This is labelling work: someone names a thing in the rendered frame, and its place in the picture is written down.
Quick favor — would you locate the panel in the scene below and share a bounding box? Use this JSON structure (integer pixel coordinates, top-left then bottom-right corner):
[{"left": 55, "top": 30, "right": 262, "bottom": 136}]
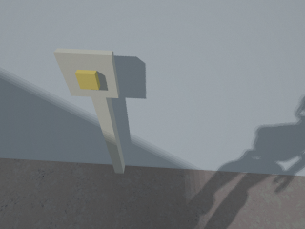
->
[{"left": 53, "top": 48, "right": 125, "bottom": 174}]

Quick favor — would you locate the button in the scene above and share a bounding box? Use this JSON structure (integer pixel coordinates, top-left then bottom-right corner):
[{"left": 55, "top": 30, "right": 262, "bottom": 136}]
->
[{"left": 75, "top": 70, "right": 100, "bottom": 90}]

